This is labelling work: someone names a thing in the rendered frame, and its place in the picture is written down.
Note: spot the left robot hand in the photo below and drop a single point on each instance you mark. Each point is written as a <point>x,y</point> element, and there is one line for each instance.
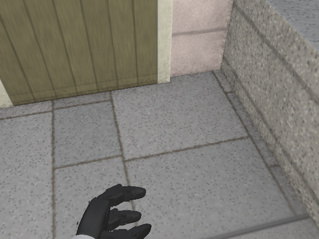
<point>100,222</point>

